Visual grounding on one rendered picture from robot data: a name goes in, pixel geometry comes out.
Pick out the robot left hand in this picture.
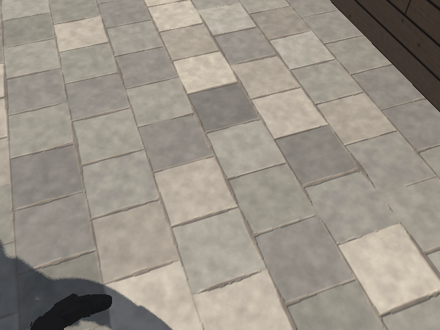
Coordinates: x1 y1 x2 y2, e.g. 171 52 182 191
30 294 112 330

